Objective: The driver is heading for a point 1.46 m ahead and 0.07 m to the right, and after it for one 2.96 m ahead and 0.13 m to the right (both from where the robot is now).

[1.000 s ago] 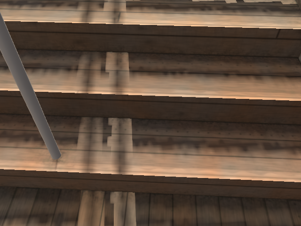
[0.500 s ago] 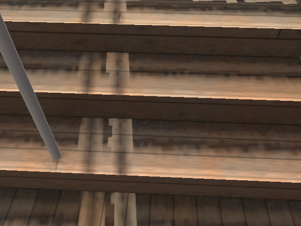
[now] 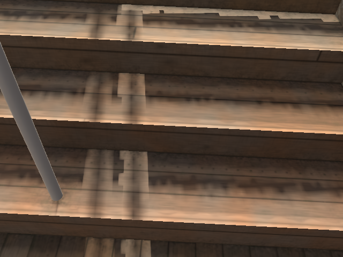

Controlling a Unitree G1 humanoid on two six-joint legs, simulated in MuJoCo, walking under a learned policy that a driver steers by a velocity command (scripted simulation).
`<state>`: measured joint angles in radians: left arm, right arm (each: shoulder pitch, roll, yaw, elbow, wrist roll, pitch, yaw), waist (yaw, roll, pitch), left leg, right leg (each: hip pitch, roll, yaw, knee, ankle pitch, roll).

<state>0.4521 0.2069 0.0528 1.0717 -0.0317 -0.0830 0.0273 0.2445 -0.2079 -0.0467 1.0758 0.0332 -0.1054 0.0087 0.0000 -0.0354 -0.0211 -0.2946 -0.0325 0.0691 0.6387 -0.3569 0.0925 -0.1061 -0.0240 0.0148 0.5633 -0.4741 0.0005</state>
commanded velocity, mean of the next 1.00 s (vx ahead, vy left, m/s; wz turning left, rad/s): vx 0.46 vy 0.00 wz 0.00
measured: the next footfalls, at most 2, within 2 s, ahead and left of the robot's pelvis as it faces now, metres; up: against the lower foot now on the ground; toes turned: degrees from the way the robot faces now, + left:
right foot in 0.46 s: +0.38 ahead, -0.11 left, +0.00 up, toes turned -1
left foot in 1.02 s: +0.73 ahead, +0.13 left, +0.17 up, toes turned +7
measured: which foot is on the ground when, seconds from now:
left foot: down 0.00-0.44, up 0.46-1.00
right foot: down 0.00-0.00, up 0.02-0.44, down 0.46-1.00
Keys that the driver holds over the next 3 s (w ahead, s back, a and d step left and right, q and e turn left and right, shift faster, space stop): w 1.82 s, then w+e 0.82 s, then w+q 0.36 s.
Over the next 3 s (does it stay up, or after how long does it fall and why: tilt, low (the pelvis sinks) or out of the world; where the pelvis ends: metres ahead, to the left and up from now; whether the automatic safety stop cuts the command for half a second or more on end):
stays up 1.65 -0.09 0.66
